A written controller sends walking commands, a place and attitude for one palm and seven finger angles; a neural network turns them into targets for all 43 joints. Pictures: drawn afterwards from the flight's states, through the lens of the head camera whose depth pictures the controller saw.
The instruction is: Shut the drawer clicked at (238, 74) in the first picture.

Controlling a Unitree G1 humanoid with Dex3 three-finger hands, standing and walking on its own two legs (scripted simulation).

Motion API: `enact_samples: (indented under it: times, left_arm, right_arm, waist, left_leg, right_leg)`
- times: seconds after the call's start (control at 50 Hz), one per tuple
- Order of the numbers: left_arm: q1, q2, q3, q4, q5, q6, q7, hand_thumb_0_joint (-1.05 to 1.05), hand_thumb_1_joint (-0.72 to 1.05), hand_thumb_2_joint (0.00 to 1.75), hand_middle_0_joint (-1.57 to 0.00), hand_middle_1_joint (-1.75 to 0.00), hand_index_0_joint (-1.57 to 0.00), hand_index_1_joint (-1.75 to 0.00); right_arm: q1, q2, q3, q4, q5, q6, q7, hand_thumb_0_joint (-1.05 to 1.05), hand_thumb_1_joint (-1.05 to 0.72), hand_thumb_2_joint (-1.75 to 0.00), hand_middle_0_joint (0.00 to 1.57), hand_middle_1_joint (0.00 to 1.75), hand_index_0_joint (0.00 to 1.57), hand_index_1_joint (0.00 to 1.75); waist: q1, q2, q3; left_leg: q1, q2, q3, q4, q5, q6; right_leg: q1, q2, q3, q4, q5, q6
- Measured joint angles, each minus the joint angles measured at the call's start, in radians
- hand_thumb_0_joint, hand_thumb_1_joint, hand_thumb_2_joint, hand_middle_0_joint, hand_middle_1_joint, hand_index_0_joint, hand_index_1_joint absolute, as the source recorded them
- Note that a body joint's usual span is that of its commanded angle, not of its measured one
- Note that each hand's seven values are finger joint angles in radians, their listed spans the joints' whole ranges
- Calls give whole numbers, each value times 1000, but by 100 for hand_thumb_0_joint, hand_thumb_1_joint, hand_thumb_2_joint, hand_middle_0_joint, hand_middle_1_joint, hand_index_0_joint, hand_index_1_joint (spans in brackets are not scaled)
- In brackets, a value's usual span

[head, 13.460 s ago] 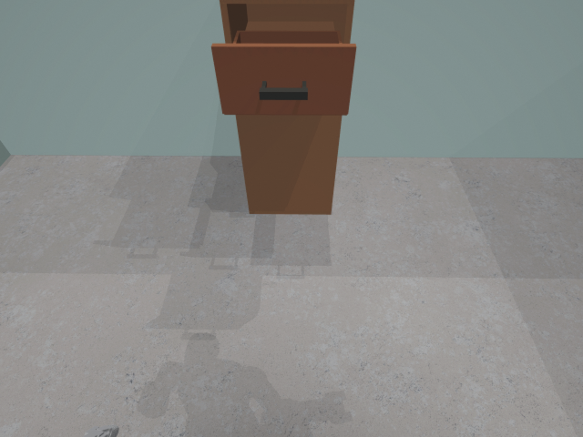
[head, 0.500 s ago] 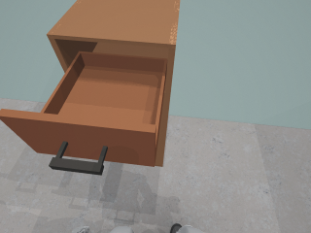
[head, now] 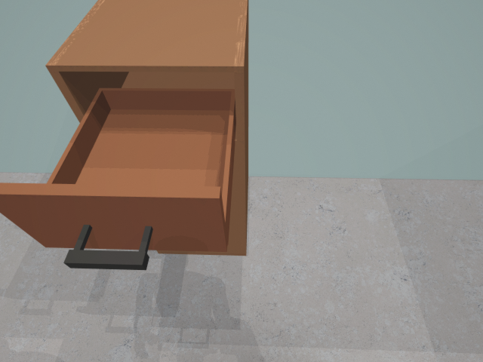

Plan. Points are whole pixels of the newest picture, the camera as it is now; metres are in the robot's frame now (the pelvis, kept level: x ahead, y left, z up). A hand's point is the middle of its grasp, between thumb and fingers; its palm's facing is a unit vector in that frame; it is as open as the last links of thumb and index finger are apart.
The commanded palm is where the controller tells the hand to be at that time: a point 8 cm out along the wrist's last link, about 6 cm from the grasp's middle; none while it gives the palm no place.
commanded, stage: look again from close up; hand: left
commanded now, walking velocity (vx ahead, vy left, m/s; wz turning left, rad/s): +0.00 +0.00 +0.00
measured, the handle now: (112, 246) +0.28 +0.22 +0.05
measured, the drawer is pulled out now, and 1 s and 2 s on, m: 0.30 0.30 0.30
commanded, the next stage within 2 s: raise the hand and make a fist in 0.48 s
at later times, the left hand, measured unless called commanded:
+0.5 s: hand out of the picture +0.00 +0.14 -0.17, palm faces +0.04 -0.98 -0.21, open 7.3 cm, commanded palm none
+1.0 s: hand out of the picture +0.09 +0.13 -0.02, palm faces -0.03 -1.00 +0.02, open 6.2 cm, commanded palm +0.08 +0.21 -0.01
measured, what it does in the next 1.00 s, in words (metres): shifts its weight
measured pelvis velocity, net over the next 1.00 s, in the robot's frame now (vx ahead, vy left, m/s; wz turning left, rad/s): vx -0.05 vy -0.02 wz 0.04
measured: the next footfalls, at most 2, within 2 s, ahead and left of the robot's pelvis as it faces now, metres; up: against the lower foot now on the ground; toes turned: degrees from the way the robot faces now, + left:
none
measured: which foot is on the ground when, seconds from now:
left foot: down 0.00-1.00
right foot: down 0.00-1.00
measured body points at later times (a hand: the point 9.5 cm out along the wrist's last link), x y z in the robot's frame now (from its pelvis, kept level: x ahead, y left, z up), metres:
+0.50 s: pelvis +0.01 -0.03 +0.00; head +0.01 -0.04 +0.45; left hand +0.00 +0.19 -0.15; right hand +0.04 -0.26 -0.16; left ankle -0.01 +0.10 -0.73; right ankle -0.05 -0.10 -0.73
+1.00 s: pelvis -0.05 -0.02 -0.05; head -0.03 -0.01 +0.40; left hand +0.08 +0.19 -0.02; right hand +0.19 -0.26 -0.07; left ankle -0.02 +0.10 -0.73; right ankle -0.05 -0.10 -0.73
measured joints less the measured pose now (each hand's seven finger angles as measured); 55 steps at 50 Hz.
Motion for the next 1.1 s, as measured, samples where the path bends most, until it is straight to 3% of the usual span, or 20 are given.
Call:
enact_samples:
  times: [0.06,0.12,0.18,0.28,0.5,0.6,0.64,0.7,0.74,0.78,0.84,0.9,0.94,0.98,1.04,1.1]
  left_arm:
    - [-6,-27,-25,-1,3,-19,7,1,93,90,-20,-30,-20,-30]
    - [1,-28,-27,1,-1,-35,16,1,94,90,-20,-30,-20,-30]
    - [8,-10,-24,7,-4,-26,20,1,95,90,-21,-30,-20,-30]
    - [13,-3,-30,2,-3,-22,10,1,95,90,-21,-30,-20,-30]
    - [65,-5,-42,24,-3,-22,-2,0,92,90,-20,-30,-20,-30]
    - [86,-18,-42,42,0,-27,4,0,91,90,-21,-30,-20,-30]
    - [204,-13,-40,-299,-68,49,18,2,93,90,-21,-30,-20,-31]
    - [282,27,-25,-673,-130,8,74,5,97,90,-23,-32,-22,-32]
    - [262,33,-4,-841,-159,-29,65,5,97,90,-25,-34,-24,-34]
    - [213,31,24,-935,-164,-111,32,4,97,90,-27,-37,-26,-37]
    - [165,1,68,-958,-205,-233,-57,2,95,90,-31,-42,-27,-40]
    - [219,-28,65,-932,-240,-351,-220,1,94,90,-35,-47,-28,-44]
    - [284,-31,29,-961,-235,-415,-312,1,93,90,-39,-51,-32,-49]
    - [344,-15,1,-1014,-217,-471,-356,1,92,90,-43,-55,-37,-53]
    - [381,11,5,-1100,-218,-531,-331,1,91,90,-50,-62,-45,-60]
    - [325,22,38,-1160,-239,-538,-277,2,90,90,-56,-68,-53,-67]
  right_arm:
    - [-25,-51,-17,-19,-3,15,15,1,-90,-89,20,30,21,30]
    - [-32,-69,-16,-24,-1,8,13,1,-91,-89,20,30,20,30]
    - [-32,-63,-6,-23,1,-9,5,1,-91,-90,20,30,20,29]
    - [-69,-68,6,-25,2,-6,-2,1,-91,-90,20,30,20,29]
    - [-124,-74,14,-15,7,-5,-4,1,-92,-90,20,30,20,30]
    - [-124,-71,14,-2,11,-1,-6,1,-92,-90,20,30,20,30]
    - [-87,-80,19,-88,28,-59,-26,1,-92,-89,20,30,20,30]
    - [-52,-108,-1,-179,56,-177,-57,1,-91,-89,20,30,20,30]
    - [-67,-136,-14,-231,58,-216,-67,1,-91,-89,20,30,20,30]
    - [-102,-159,-23,-283,45,-241,-66,1,-91,-89,20,30,20,30]
    - [-167,-160,-38,-362,33,-259,-39,1,-91,-89,20,30,20,30]
    - [-208,-153,-51,-448,33,-268,1,1,-91,-89,20,30,20,30]
    - [-214,-161,-57,-505,28,-276,15,1,-91,-89,20,30,20,30]
    - [-217,-172,-64,-549,19,-279,18,1,-90,-90,20,30,20,30]
    - [-228,-174,-62,-587,21,-263,7,1,-90,-90,20,30,20,30]
    - [-234,-163,-36,-604,30,-247,-5,1,-90,-90,20,30,20,30]
  waist:
    - [-25,79,19]
    - [-31,81,10]
    - [-17,31,-21]
    - [8,23,-49]
    - [31,-1,-34]
    - [39,-2,-25]
    - [56,-4,-9]
    - [48,19,-29]
    - [34,49,-56]
    - [14,70,-94]
    - [5,57,-148]
    - [19,8,-160]
    - [33,-17,-158]
    - [49,-26,-159]
    - [66,-20,-152]
    - [73,2,-139]
  left_leg:
    - [-59,46,-39,127,-69,-1]
    - [-43,47,-42,152,-89,4]
    - [11,29,-30,110,-76,-9]
    - [48,26,-28,72,-62,-13]
    - [87,32,-27,-13,-18,-28]
    - [70,42,-22,13,-15,-26]
    - [75,40,-16,11,-25,-7]
    - [60,13,-30,1,-26,-18]
    - [17,-4,-45,33,-23,-7]
    - [-49,-14,-53,81,-31,1]
    - [-163,-17,-39,164,-50,2]
    - [-258,-8,-22,255,-78,0]
    - [-315,-4,-27,321,-98,1]
    - [-369,1,-39,390,-119,4]
    - [-427,5,-61,477,-144,4]
    - [-467,5,-86,536,-153,8]
  right_leg:
    - [-6,64,-30,23,-30,-32]
    - [10,79,-44,47,-47,-48]
    - [34,60,-34,69,-71,-52]
    - [62,59,-32,51,-69,-56]
    - [94,67,-30,-22,-31,-66]
    - [98,75,-30,-47,-18,-62]
    - [81,75,-16,-26,-18,-61]
    - [49,48,-31,24,-46,-58]
    - [13,30,-47,59,-59,-48]
    - [-52,18,-57,112,-73,-40]
    - [-179,10,-46,217,-100,-37]
    - [-284,13,-30,317,-126,-41]
    - [-335,15,-35,375,-144,-44]
    - [-377,18,-48,427,-161,-46]
    - [-416,20,-71,491,-181,-49]
    - [-438,20,-96,530,-189,-48]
